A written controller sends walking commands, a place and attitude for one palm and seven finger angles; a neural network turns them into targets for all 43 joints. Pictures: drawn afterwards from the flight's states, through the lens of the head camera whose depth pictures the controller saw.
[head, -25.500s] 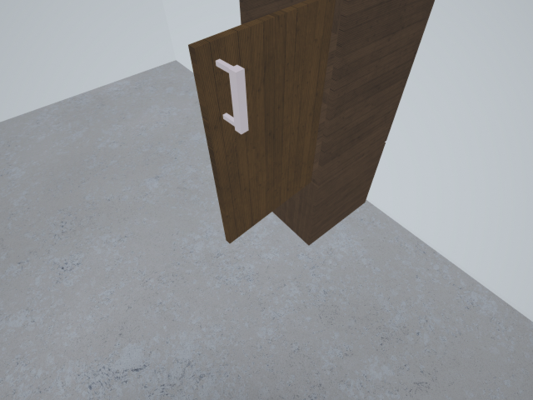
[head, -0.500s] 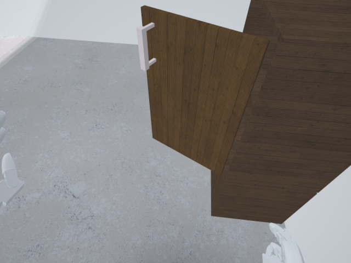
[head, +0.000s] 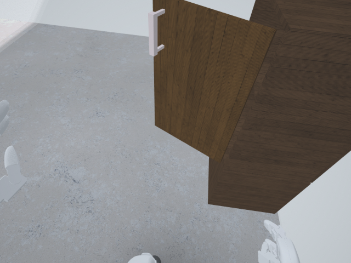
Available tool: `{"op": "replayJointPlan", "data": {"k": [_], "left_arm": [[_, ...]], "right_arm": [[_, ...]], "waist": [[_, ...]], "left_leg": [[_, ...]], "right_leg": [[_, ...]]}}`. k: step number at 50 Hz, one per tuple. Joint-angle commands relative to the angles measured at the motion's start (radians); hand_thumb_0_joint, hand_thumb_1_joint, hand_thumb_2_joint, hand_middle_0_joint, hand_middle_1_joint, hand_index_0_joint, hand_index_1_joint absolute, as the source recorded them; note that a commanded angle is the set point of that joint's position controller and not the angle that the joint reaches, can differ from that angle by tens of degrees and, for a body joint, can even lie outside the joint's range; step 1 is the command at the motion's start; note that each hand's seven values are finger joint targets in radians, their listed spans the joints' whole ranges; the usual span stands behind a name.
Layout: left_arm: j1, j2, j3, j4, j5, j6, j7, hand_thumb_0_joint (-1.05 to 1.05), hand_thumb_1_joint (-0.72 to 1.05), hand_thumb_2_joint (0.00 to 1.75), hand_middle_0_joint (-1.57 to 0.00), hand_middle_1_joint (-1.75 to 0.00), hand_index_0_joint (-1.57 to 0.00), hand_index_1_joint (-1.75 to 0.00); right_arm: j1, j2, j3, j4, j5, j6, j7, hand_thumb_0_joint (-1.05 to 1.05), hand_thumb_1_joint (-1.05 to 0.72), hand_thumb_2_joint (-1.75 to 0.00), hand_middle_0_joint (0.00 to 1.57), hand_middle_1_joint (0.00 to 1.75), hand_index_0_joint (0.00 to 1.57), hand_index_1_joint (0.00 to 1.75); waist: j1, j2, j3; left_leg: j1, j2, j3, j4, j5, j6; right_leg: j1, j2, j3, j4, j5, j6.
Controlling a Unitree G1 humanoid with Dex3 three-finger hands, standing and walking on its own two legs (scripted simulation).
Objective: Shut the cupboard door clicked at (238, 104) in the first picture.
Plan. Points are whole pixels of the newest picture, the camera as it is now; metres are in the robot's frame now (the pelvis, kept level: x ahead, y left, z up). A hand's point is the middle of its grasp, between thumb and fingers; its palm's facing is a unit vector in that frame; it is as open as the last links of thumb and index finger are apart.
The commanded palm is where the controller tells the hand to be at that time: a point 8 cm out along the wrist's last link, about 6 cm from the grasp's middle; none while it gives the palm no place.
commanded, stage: step back with the hand held close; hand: left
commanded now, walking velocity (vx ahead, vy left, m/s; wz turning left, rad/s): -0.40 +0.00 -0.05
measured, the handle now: (157, 32) +0.73 +0.13 +0.16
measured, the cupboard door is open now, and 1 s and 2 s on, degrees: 62 62 62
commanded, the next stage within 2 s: stop stepping back and stand still in 0.32 s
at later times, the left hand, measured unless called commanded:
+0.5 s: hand out of the picture +0.14 +0.31 +0.18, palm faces +0.33 -0.87 -0.35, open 7.4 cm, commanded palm +0.07 +0.36 +0.19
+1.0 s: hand out of the picture +0.00 +0.41 +0.20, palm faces +0.25 -0.89 -0.37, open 7.4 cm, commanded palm -0.04 +0.46 +0.19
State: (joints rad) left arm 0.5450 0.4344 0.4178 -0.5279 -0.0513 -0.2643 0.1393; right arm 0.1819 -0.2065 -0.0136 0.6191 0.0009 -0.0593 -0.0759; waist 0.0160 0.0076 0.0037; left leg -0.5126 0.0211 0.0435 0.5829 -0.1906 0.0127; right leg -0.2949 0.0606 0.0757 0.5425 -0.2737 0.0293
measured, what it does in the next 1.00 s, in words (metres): walks backwards: right foot, then right foot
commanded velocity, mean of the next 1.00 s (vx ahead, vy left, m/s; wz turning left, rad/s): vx -0.01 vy -0.12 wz -0.01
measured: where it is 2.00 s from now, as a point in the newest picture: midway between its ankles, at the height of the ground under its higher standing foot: outside the picture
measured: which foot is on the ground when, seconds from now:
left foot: down 0.00-0.58, up 0.60-0.74, down 0.76-1.00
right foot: down 0.00-0.10, up 0.12-0.28, down 0.30-0.46, up 0.48-0.60, down 0.62-0.76, up 0.78-1.00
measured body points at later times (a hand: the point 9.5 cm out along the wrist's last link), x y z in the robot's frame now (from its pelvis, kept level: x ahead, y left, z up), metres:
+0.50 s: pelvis -0.08 +0.07 -0.01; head -0.09 +0.12 +0.44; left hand +0.12 +0.36 +0.20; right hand +0.06 -0.19 -0.07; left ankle +0.13 +0.08 -0.72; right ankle -0.12 -0.11 -0.71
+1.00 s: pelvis -0.21 +0.18 +0.04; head -0.22 +0.24 +0.48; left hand -0.02 +0.45 +0.22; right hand -0.09 -0.04 -0.03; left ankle -0.12 +0.22 -0.72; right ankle -0.22 +0.07 -0.64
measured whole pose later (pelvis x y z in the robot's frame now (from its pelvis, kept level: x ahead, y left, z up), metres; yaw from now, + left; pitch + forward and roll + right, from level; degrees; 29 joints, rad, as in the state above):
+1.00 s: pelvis -0.21 +0.18 +0.04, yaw -6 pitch -2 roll -7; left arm 0.60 0.47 0.37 -0.66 -0.04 -0.14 0.14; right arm 0.27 -0.10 0.05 0.63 -0.02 -0.05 -0.04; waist -0.01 -0.02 -0.03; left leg -0.24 0.05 0.05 0.31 -0.20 -0.03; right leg -0.38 0.12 -0.10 0.90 -0.35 -0.02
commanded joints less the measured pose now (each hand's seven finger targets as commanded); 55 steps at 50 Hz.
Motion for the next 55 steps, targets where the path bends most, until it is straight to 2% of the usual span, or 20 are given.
{"op": "replayJointPlan", "data": {"k": [1, 6, 12, 15, 17, 20, 23, 27, 29, 30, 31, 33, 36, 38, 40, 42, 51, 53, 54, 55], "left_arm": [[-0.072, 0.218, 0.137, -0.17, -0.004, -0.051, 0.037, 0.0, 0.9, 0.9, -0.2, -0.3, -0.2, -0.3], [-0.068, 0.203, 0.198, -0.147, -0.003, -0.077, 0.016, 0.0, 0.9, 0.9, -0.2, -0.3, -0.2, -0.3], [0.003, 0.164, 0.11, -0.236, -0.046, -0.063, 0.001, 0.0, 0.9, 0.9, -0.2, -0.3, -0.2, -0.3], [-0.102, 0.243, 0.146, -0.247, -0.031, -0.062, 0.023, 0.0, 0.9, 0.9, -0.2, -0.3, -0.2, -0.3], [-0.196, 0.208, 0.081, -0.201, -0.01, -0.043, 0.024, 0.0, 0.9, 0.9, -0.2, -0.3, -0.2, -0.3], [-0.158, 0.226, 0.116, -0.174, -0.008, -0.019, 0.021, 0.0, 0.9, 0.9, -0.2, -0.3, -0.2, -0.3], [-0.084, 0.217, 0.171, -0.196, -0.029, -0.032, 0.005, 0.0, 0.9, 0.9, -0.2, -0.3, -0.2, -0.3], [0.078, 0.246, 0.207, -0.31, -0.066, -0.023, -0.021, 0.0, 0.9, 0.9, -0.2, -0.3, -0.2, -0.3], [0.153, 0.254, 0.204, -0.348, -0.054, 0.002, -0.005, 0.0, 0.9, 0.9, -0.2, -0.3, -0.2, -0.3], [0.117, 0.274, 0.239, -0.384, -0.061, 0.019, 0.008, 0.0, 0.9, 0.9, -0.2, -0.3, -0.2, -0.3], [-0.058, 0.267, 0.214, -0.4, -0.056, 0.045, 0.017, 0.0, 0.9, 0.9, -0.2, -0.3, -0.2, -0.3], [-0.236, 0.208, 0.15, -0.154, -0.019, 0.068, 0.034, 0.0, 0.9, 0.9, -0.2, -0.3, -0.2, -0.3], [-0.425, 0.166, 0.042, -0.08, 0.026, 0.07, 0.044, 0.0, 0.9, 0.9, -0.2, -0.3, -0.2, -0.3], [-0.48, 0.148, 0.016, -0.205, 0.026, 0.031, 0.052, 0.0, 0.9, 0.9, -0.2, -0.3, -0.2, -0.3], [-0.314, 0.23, 0.097, -0.235, 0.02, 0.018, 0.022, 0.0, 0.9, 0.9, -0.2, -0.3, -0.2, -0.3], [-0.181, 0.168, 0.066, -0.349, 0.011, 0.024, 0.011, 0.0, 0.9, 0.9, -0.2, -0.3, -0.2, -0.3], [0.028, 0.215, 0.12, -0.213, -0.019, 0.116, 0.04, 0.0, 0.9, 0.9, -0.2, -0.3, -0.2, -0.3], [0.027, 0.242, 0.124, -0.147, -0.015, 0.135, 0.038, 0.0, 0.9, 0.9, -0.2, -0.3, -0.2, -0.3], [-0.028, 0.24, 0.11, -0.168, -0.013, 0.133, 0.031, 0.0, 0.9, 0.9, -0.2, -0.3, -0.2, -0.3], [-0.086, 0.226, 0.138, -0.176, -0.013, 0.111, 0.045, 0.0, 0.9, 0.9, -0.2, -0.3, -0.2, -0.3]], "right_arm": [[-0.068, -0.112, -0.048, -0.141, -0.002, -0.024, -0.022, 0.0, -0.9, -0.9, 0.2, 0.3, 0.2, 0.3], [-0.115, -0.174, -0.06, -0.171, -0.011, -0.054, -0.035, 0.0, -0.9, -0.9, 0.2, 0.3, 0.2, 0.3], [-0.056, -0.124, -0.053, -0.141, -0.005, -0.065, 0.01, 0.0, -0.9, -0.9, 0.2, 0.3, 0.2, 0.3], [-0.012, -0.104, -0.048, -0.095, -0.021, -0.055, 0.002, 0.0, -0.9, -0.9, 0.2, 0.3, 0.2, 0.3], [-0.031, -0.113, -0.05, -0.091, -0.008, -0.071, -0.013, 0.0, -0.9, -0.9, 0.2, 0.3, 0.2, 0.3], [-0.081, -0.127, -0.041, -0.102, -0.011, -0.055, -0.028, 0.0, -0.9, -0.9, 0.2, 0.3, 0.2, 0.3], [-0.098, -0.165, -0.052, -0.158, -0.01, -0.067, -0.017, 0.0, -0.9, -0.9, 0.2, 0.3, 0.2, 0.3], [-0.047, -0.098, -0.058, -0.175, -0.007, -0.078, 0.027, 0.0, -0.9, -0.9, 0.2, 0.3, 0.2, 0.3], [-0.007, -0.092, -0.061, -0.147, 0.025, -0.063, 0.041, 0.0, -0.9, -0.9, 0.2, 0.3, 0.2, 0.3], [-0.003, -0.118, -0.081, -0.121, 0.023, -0.058, 0.038, 0.0, -0.9, -0.9, 0.2, 0.3, 0.2, 0.3], [-0.021, -0.12, -0.062, -0.112, -0.006, -0.04, 0.028, 0.0, -0.9, -0.9, 0.2, 0.3, 0.2, 0.3], [-0.045, -0.09, -0.019, -0.106, -0.019, -0.037, 0.006, 0.0, -0.9, -0.9, 0.2, 0.3, 0.2, 0.3], [-0.056, -0.148, -0.027, -0.067, -0.004, -0.048, -0.029, 0.0, -0.9, -0.9, 0.2, 0.3, 0.2, 0.3], [-0.041, -0.166, -0.023, -0.127, 0.006, -0.085, -0.021, 0.0, -0.9, -0.9, 0.2, 0.3, 0.2, 0.3], [-0.061, -0.135, -0.025, -0.119, -0.005, -0.106, 0.01, 0.0, -0.9, -0.9, 0.2, 0.3, 0.2, 0.3], [-0.091, -0.123, -0.029, -0.137, -0.006, -0.092, 0.036, 0.0, -0.9, -0.9, 0.2, 0.3, 0.2, 0.3], [-0.048, -0.065, -0.031, -0.132, -0.028, -0.009, -0.01, 0.0, -0.9, -0.9, 0.2, 0.3, 0.2, 0.3], [-0.03, -0.073, -0.032, -0.108, 0.009, -0.004, -0.004, 0.0, -0.9, -0.9, 0.2, 0.3, 0.2, 0.3], [-0.015, -0.08, -0.041, -0.113, 0.03, 0.0, 0.002, 0.0, -0.9, -0.9, 0.2, 0.3, 0.2, 0.3], [-0.039, -0.108, -0.043, -0.138, 0.006, -0.007, 0.006, 0.0, -0.9, -0.9, 0.2, 0.3, 0.2, 0.3]], "waist": [[-0.037, -0.031, -0.154], [-0.007, 0.316, -0.095], [-0.005, 0.205, -0.205], [-0.038, -0.042, -0.188], [-0.049, -0.134, -0.126], [-0.049, 0.028, -0.033], [0.001, 0.379, -0.116], [0.042, 0.293, -0.296], [0.029, -0.075, -0.241], [0.011, -0.314, -0.158], [-0.054, -0.19, -0.045], [-0.067, -0.117, 0.074], [-0.069, 0.078, 0.154], [-0.053, 0.529, 0.12], [-0.029, 0.289, 0.019], [-0.004, 0.137, -0.025], [0.006, 0.296, -0.119], [0.029, -0.011, -0.123], [0.0, -0.334, -0.084], [-0.024, -0.179, -0.027]], "left_leg": [[0.32, 0.05, -0.085, -0.008, 0.097, -0.012], [-0.22, 0.335, -0.434, -0.571, -0.654, 0.093], [0.208, 0.203, -0.161, -0.37, -0.218, -0.021], [0.467, 0.088, -0.036, -0.013, -0.04, -0.071], [0.497, 0.022, -0.044, 0.114, -0.102, -0.062], [0.386, 0.065, -0.138, -0.082, -0.038, -0.03], [0.001, 0.233, -0.381, -0.638, -0.681, -0.065], [0.171, 0.087, -0.07, -0.508, -0.353, -0.191], [0.36, -0.074, 0.1, 0.205, -0.222, -0.17], [0.361, -0.059, -0.096, 0.7, -0.241, -0.122], [0.138, -0.033, -0.151, 0.931, -0.237, -0.073], [0.125, 0.075, -0.117, 0.569, -0.253, -0.025], [0.27, 0.046, -0.073, -0.012, -0.298, 0.005], [0.206, 0.304, -0.592, -0.446, -0.618, 0.109], [0.133, 0.305, -0.695, -0.528, -0.755, 0.003], [0.17, 0.269, -0.499, -0.502, -0.634, -0.067], [0.196, 0.104, -0.019, -0.52, -0.212, -0.244], [0.074, -0.012, 0.146, 0.049, -0.265, -0.198], [0.034, -0.033, 0.017, 0.599, -0.332, -0.079], [-0.135, -0.01, -0.109, 0.8, -0.375, -0.026]], "right_leg": [[-0.163, -0.177, 0.126, -0.161, 0.224, -0.078], [0.287, 0.072, -0.065, 0.269, -0.123, -0.022], [0.106, -0.013, -0.086, -0.129, -0.18, -0.046], [-0.214, -0.246, 0.149, -0.35, -0.085, -0.139], [-0.353, -0.275, 0.109, -0.331, -0.108, -0.141], [-0.335, -0.142, -0.032, -0.172, -0.104, -0.086], [0.152, 0.134, -0.162, 0.208, -0.318, -0.057], [0.278, 0.172, -0.239, 0.183, -0.34, -0.081], [-0.081, -0.103, -0.081, -0.222, -0.352, -0.147], [-0.426, -0.381, 0.248, -0.37, -0.409, -0.246], [-0.464, -0.456, 0.248, -0.346, -0.352, -0.334], [-0.423, -0.333, 0.136, -0.369, -0.534, -0.184], [-0.362, -0.205, -0.005, -0.058, -0.439, -0.124], [-0.335, -0.003, -0.122, 0.438, -0.304, -0.043], [-0.279, 0.011, -0.019, 0.65, -0.186, -0.045], [-0.242, 0.011, -0.045, 0.624, -0.096, -0.048], [0.254, 0.134, -0.328, 0.053, -0.23, -0.082], [0.343, -0.029, -0.214, -0.231, -0.241, -0.197], [0.107, -0.302, 0.13, -0.27, -0.127, -0.3], [0.017, -0.431, 0.314, -0.313, -0.157, -0.391]]}}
